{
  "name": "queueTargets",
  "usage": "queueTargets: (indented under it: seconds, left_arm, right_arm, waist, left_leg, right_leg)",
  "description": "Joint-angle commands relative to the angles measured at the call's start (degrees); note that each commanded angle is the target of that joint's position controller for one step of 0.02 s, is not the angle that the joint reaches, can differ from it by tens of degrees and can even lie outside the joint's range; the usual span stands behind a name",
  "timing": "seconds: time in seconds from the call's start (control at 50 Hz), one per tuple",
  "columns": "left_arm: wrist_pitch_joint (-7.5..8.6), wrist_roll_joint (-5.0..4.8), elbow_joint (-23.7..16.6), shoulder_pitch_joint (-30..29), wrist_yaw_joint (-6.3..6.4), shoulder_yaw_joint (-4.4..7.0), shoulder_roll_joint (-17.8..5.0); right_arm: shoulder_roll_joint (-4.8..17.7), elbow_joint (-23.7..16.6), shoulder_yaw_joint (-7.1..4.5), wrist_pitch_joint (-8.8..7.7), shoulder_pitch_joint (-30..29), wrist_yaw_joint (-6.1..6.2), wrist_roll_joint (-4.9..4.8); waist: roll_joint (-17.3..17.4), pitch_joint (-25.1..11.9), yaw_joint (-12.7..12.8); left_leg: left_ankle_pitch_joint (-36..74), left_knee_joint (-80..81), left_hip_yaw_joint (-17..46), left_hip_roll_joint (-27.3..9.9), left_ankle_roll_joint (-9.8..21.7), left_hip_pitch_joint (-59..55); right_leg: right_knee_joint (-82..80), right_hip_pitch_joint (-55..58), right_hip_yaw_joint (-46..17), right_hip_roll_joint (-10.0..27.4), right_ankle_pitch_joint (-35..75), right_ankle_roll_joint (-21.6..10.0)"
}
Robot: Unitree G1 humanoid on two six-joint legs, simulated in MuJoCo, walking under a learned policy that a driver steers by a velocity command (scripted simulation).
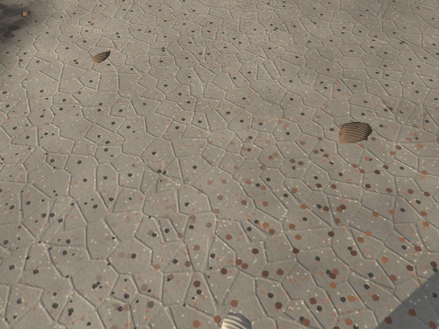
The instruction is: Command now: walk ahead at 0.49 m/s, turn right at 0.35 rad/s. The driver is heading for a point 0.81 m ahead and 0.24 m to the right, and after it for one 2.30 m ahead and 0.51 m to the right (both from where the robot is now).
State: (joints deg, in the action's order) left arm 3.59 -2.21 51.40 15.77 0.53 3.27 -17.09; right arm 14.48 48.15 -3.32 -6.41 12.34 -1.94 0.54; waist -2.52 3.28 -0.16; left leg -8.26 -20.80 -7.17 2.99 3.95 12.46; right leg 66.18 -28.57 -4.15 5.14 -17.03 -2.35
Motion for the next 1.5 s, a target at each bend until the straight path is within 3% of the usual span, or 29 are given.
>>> queueTargets:
  seconds: [0.02, 0.16, 0.26, 0.32, 0.36, 0.38, 0.4, 0.42, 0.44, 0.46, 0.48, 0.56, 0.68, 0.76, 0.82, 0.84, 0.86, 0.88, 0.9, 0.92, 0.98, 1.02, 1.06, 1.14, 1.18, 1.2, 1.24, 1.32, 1.5]
  left_arm:
    - [-1.38, 0.28, -2.53, 3.91, 0.33, 1.04, -2.46]
    - [-0.15, 1.12, -7.71, -8.22, -1.64, 0.31, -1.10]
    - [-0.06, 0.94, -13.36, -15.97, -3.69, -0.28, -0.63]
    - [-0.52, 0.66, -14.78, -12.25, -4.37, 1.10, -3.35]
    - [-0.85, 0.41, -11.78, 2.78, -3.59, 4.16, -8.55]
    - [-1.60, 0.50, -10.27, 10.43, -2.17, 6.05, -13.91]
    - [-1.18, 0.59, -12.19, 6.70, -2.05, 6.40, -17.88]
    - [-0.51, 1.29, -13.00, 8.22, -2.49, 4.80, -12.97]
    - [0.11, 1.66, -12.68, 6.71, -2.56, 4.00, -9.88]
    - [0.57, 1.37, -12.92, 3.02, -2.70, 3.52, -8.28]
    - [0.75, 1.42, -13.75, -0.63, -2.52, 2.91, -6.15]
    - [1.03, 1.56, -15.05, -2.01, -1.41, 3.03, -7.31]
    - [-0.61, 1.21, -13.89, 2.13, 0.50, 3.69, -9.20]
    - [-2.24, 0.88, -13.25, 4.26, 1.25, 3.69, -8.44]
    - [-2.56, 1.18, -14.74, 0.46, 1.82, 3.20, -6.69]
    - [-2.29, 1.75, -15.92, 0.60, 1.70, 2.32, -4.18]
    - [-2.10, 2.48, -15.94, 8.12, 1.65, 1.25, -1.03]
    - [-1.98, 1.62, -15.07, 15.43, 1.15, 1.09, -3.85]
    - [-2.76, 0.93, -13.46, 13.59, 1.07, 2.26, -8.60]
    - [-3.79, 0.85, -14.24, 7.18, 1.35, 2.64, -9.78]
    - [-6.11, 1.67, -15.14, 3.12, 1.86, 1.82, -5.84]
    - [-5.84, 2.15, -14.56, 4.05, 1.86, 0.68, -2.51]
    - [-5.33, 2.37, -14.40, 2.84, 1.73, 0.35, -2.33]
    - [-5.58, 2.82, -13.60, 2.20, 1.04, 0.57, -2.89]
    - [-5.56, 4.16, -16.02, -0.67, 1.32, 0.84, -6.32]
    - [-5.42, 3.97, -14.68, -2.57, 1.12, 1.16, -7.46]
    - [-4.34, 4.41, -15.10, -4.30, 0.59, -0.09, -2.54]
    - [-2.90, 3.39, -14.51, -1.75, 0.84, 0.07, -3.32]
    - [-2.91, 3.01, -14.38, -0.62, 0.99, 0.00, -2.27]
  right_arm:
    - [5.92, -2.12, -1.49, -1.89, -2.43, 0.32, 0.17]
    - [9.03, -0.26, -2.08, -0.75, 1.13, 2.22, 0.08]
    - [10.80, 1.48, -2.71, 1.80, 6.33, 2.67, -1.04]
    - [13.10, 0.39, -3.32, 3.25, 4.18, 3.26, -1.36]
    - [13.49, -0.53, -3.19, 4.02, 2.32, 3.70, -1.69]
    - [10.55, -1.80, -2.02, 3.35, 3.84, 3.70, -0.41]
    - [3.44, -4.97, 0.08, 1.28, 7.48, 2.81, 0.06]
    - [8.76, -5.85, -0.69, -1.31, 1.82, 1.68, -1.76]
    - [9.79, -7.43, -0.94, -2.30, -2.42, 1.19, -3.51]
    - [9.04, -7.32, -0.72, -2.63, -2.72, 1.48, -2.77]
    - [9.68, -6.59, -1.21, -2.27, -2.60, 1.95, -1.26]
    - [8.17, -7.14, -1.31, 0.32, -1.01, 2.02, 0.31]
    - [5.47, -10.98, -0.11, 0.23, -12.79, 1.78, 0.34]
    - [7.59, -12.15, -1.00, -0.06, -14.24, 0.98, -0.33]
    - [9.36, -10.37, -1.95, -1.03, -7.33, 0.79, 0.55]
    - [11.45, -10.36, -2.30, -1.46, -3.59, 1.04, 1.80]
    - [13.95, -10.62, -2.46, -1.15, -0.54, 1.41, 3.24]
    - [12.70, -8.88, -2.52, 0.02, 2.24, 0.96, 1.51]
    - [9.86, -10.40, -1.83, 0.88, -0.44, 0.85, 0.08]
    - [7.59, -11.10, -0.97, 1.74, -2.97, 1.00, 0.04]
    - [5.87, -10.19, 0.34, 3.21, -8.89, 0.91, 0.89]
    - [6.73, -9.39, -0.08, 3.53, -9.59, 0.98, 1.03]
    - [7.86, -8.51, -0.51, 3.78, -8.27, 1.22, 0.48]
    - [7.10, -7.73, 0.21, 4.76, -8.47, 1.34, -0.55]
    - [4.43, -6.67, 1.37, 4.39, -5.75, 0.87, 0.55]
    - [3.52, -6.54, 1.30, 4.31, -3.60, 0.77, 0.56]
    - [4.91, -5.71, 1.01, 4.42, -5.74, 1.06, 0.88]
    - [5.21, -3.88, 0.91, 4.38, -4.37, 1.46, 0.46]
    - [5.21, -0.41, 0.88, 4.78, -4.42, 1.89, -0.16]
  waist:
    - [6.15, -1.10, 1.81]
    - [3.55, 1.75, -2.16]
    - [3.49, 3.21, -4.67]
    - [6.98, -1.73, -0.64]
    - [6.82, -10.08, 7.97]
    - [-0.84, -15.52, 10.06]
    - [-13.17, -21.04, 3.04]
    - [-5.41, -24.87, 7.35]
    - [-2.71, -16.98, 7.09]
    - [3.14, -10.41, 3.81]
    - [3.60, -8.22, 1.71]
    - [2.09, -5.59, -1.20]
    - [-1.87, -3.38, 2.88]
    - [-3.93, -5.49, 3.10]
    - [-5.07, -8.30, -0.88]
    - [-1.93, -13.98, -2.10]
    - [10.65, -21.13, 0.30]
    - [20.24, -28.23, 1.59]
    - [12.00, -24.21, 0.32]
    - [8.03, -17.97, -0.80]
    - [8.40, -7.95, 2.15]
    - [11.16, -8.27, 2.39]
    - [11.51, -10.97, 1.22]
    - [9.90, -9.86, 2.33]
    - [3.56, -7.56, 0.66]
    - [-5.73, -5.96, -2.84]
    - [-4.54, -2.64, -1.40]
    - [-0.46, -2.28, -0.57]
    - [2.40, -5.09, -0.39]
  left_leg:
    - [4.82, 15.26, 11.40, -16.86, 7.76, -1.02]
    - [11.59, 15.93, -0.13, -15.42, 5.90, -6.70]
    - [19.87, 10.42, -2.81, -19.09, 5.23, -18.70]
    - [45.46, -0.28, -5.09, -19.51, 3.27, -21.36]
    - [49.09, -21.15, -6.90, -16.77, 0.61, -14.68]
    - [26.53, -39.23, -6.91, -13.81, -1.99, 0.19]
    - [-23.53, -59.94, 1.16, 0.12, -5.50, 25.02]
    - [-24.01, -63.06, 13.61, -1.79, -3.76, 31.24]
    - [-19.58, -60.56, 13.31, -4.37, -2.32, 34.18]
    - [-15.21, -54.26, 12.78, -7.07, -2.02, 32.35]
    - [-12.89, -48.89, 12.57, -9.03, -2.40, 28.49]
    - [-7.65, -39.88, 11.17, -9.72, -5.96, 22.59]
    - [12.35, -14.83, 8.38, -3.54, -7.97, 17.08]
    - [11.62, -7.93, 10.67, -0.84, -6.48, 14.33]
    - [14.82, -2.22, 9.98, -2.20, -3.12, 7.55]
    - [29.09, -3.62, 13.72, -8.19, -0.17, -3.51]
    - [54.59, -8.25, 28.24, -22.31, 8.55, -21.07]
    - [47.01, -6.60, 44.24, -30.60, 16.80, -28.15]
    - [31.51, -4.19, 42.03, -27.73, 15.29, -23.11]
    - [22.11, -3.07, 34.69, -23.81, 12.18, -17.53]
    - [11.22, 2.89, 22.57, -15.37, 7.96, 2.01]
    - [15.77, 3.53, 17.55, -12.88, 8.09, 5.11]
    - [17.99, 2.66, 17.66, -14.15, 9.24, 2.65]
    - [-3.71, 2.45, 17.51, -13.19, 6.16, 6.73]
    - [-16.71, -1.05, 14.35, -8.98, -0.56, 12.13]
    - [-13.96, -2.57, 8.31, -4.45, -3.21, 6.32]
    - [-7.47, -5.05, 8.08, -4.24, -4.47, 1.47]
    - [-3.82, -4.95, 9.37, -5.32, -2.71, 2.99]
    - [4.44, -7.25, 9.49, -5.81, -2.90, -0.17]
  right_leg:
    - [-1.25, -5.32, -3.40, 4.09, 5.06, 0.94]
    - [-22.25, -9.85, 1.33, 2.51, 22.71, 1.76]
    - [-29.29, -14.58, 5.64, 0.89, 16.42, -0.40]
    - [-29.78, -5.42, 10.26, -4.23, 7.96, -3.53]
    - [-34.12, 15.93, 10.84, -8.91, 9.35, -7.38]
    - [-35.05, 33.36, -3.03, -0.58, 10.24, -10.89]
    - [-43.35, 50.29, -38.00, 13.00, 1.73, -22.74]
    - [-49.25, 52.23, -43.13, 14.54, -0.62, -22.17]
    - [-49.34, 46.56, -33.79, 12.66, 2.43, -19.41]
    - [-49.42, 36.86, -26.05, 9.75, 9.02, -17.12]
    - [-49.90, 30.13, -20.90, 7.46, 14.55, -15.54]
    - [-53.41, 18.69, -14.36, 4.28, 25.18, -15.71]
    - [-49.35, 13.27, -7.45, -2.08, 28.62, -9.59]
    - [-42.32, 18.75, -13.91, -0.47, 26.45, -7.07]
    - [-32.42, 22.61, -15.48, -1.07, 29.66, -4.34]
    - [-23.12, 19.49, -13.40, -4.40, 24.19, -2.06]
    - [-6.31, 6.10, -8.83, -10.98, -7.82, 1.74]
    - [5.88, -2.54, -7.62, -12.30, -25.96, 3.97]
    - [10.99, -5.14, -9.19, -9.31, -21.97, 5.44]
    - [11.73, -6.96, -6.64, -7.78, -18.33, 6.30]
    - [-2.92, 1.28, -2.82, -4.25, -13.14, 6.63]
    - [-13.71, 7.93, 0.78, -4.45, -12.07, 6.76]
    - [-21.21, 11.43, 1.34, -4.06, -7.30, 6.28]
    - [-37.50, 21.08, 2.95, -4.94, 6.06, 3.19]
    - [-42.69, 23.94, -6.14, 2.97, 9.64, -0.71]
    - [-43.60, 13.72, -6.94, 3.18, -3.42, -2.92]
    - [-45.88, 7.55, -5.04, 0.30, -12.04, -0.90]
    - [-41.64, 11.02, -2.99, -1.18, 0.09, 0.87]
    - [-38.93, 13.87, -1.56, -2.32, 10.47, 0.67]
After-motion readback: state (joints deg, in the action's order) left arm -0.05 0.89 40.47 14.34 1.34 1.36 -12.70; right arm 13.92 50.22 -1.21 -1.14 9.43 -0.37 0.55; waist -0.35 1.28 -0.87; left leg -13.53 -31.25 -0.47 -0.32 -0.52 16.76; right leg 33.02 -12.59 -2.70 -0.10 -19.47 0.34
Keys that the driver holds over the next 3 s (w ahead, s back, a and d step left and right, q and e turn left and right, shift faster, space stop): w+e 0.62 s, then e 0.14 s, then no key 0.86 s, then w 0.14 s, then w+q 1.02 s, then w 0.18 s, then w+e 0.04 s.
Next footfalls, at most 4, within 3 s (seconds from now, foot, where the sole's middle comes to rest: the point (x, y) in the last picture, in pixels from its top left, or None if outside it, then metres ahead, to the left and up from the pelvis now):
0.36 right None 0.36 -0.16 -0.78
0.84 left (251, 264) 0.69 -0.08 -0.78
1.16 right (316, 318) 0.51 -0.27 -0.78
2.26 right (349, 221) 0.85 -0.44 -0.78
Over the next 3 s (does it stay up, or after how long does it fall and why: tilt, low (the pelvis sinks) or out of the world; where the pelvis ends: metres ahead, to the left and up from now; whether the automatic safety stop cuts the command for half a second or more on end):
stays up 1.12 -0.26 0.00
